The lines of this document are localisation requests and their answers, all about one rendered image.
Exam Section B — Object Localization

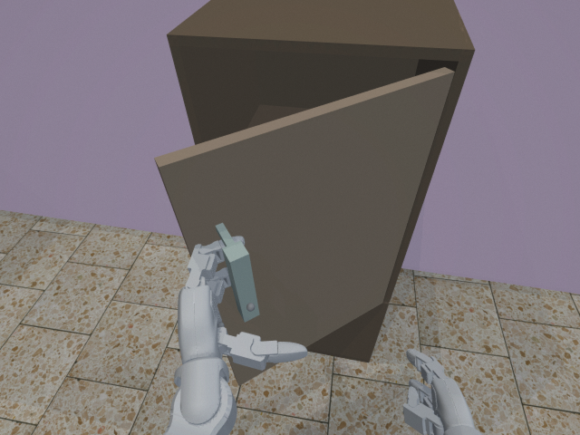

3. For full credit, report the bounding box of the robot right hand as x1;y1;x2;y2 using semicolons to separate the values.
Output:
403;349;475;435

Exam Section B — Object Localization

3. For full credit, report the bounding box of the robot left hand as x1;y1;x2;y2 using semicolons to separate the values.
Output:
178;236;307;371

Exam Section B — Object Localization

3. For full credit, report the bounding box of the handle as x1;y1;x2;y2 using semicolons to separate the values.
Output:
215;223;260;322

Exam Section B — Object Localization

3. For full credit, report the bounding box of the cupboard door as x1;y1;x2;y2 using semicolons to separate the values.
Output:
154;67;455;386

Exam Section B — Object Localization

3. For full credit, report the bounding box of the left robot forearm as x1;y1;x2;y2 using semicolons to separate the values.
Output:
163;356;237;435

